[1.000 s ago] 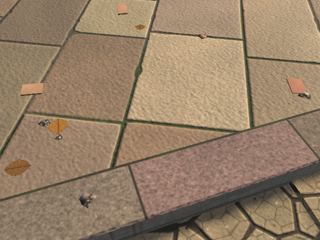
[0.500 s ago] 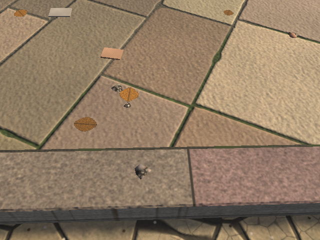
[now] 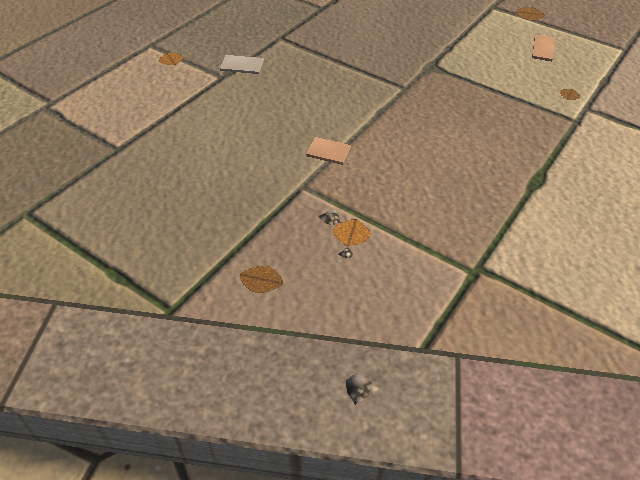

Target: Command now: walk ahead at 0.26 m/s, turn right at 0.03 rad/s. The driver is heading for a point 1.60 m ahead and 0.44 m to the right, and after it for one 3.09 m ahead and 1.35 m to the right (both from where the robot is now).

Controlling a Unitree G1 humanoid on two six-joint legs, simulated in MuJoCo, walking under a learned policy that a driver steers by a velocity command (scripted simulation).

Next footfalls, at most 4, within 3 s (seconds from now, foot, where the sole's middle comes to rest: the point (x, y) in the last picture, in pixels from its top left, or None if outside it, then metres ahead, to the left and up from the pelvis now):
0.04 right None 0.03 -0.12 -0.77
0.40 left None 0.27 0.09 -0.77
0.86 right None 0.15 -0.14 -0.77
1.22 left None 0.26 0.07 -0.77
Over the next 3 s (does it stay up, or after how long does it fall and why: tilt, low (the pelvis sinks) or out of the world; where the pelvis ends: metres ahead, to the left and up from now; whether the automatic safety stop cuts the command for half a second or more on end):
stays up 0.84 -0.10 0.13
